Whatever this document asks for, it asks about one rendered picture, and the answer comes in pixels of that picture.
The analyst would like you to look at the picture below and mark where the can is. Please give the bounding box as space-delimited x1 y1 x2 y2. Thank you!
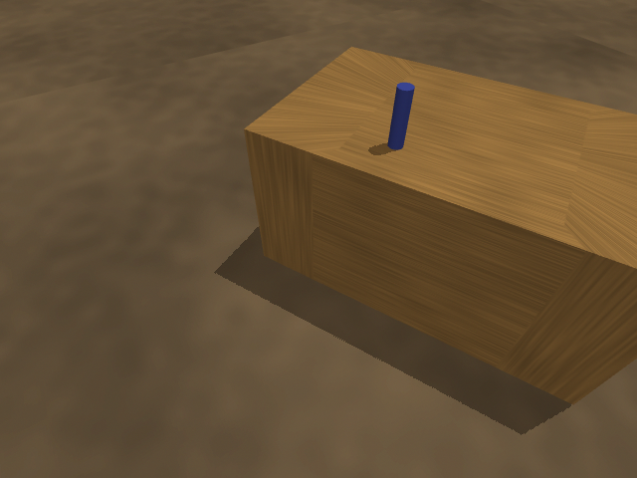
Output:
388 83 415 150

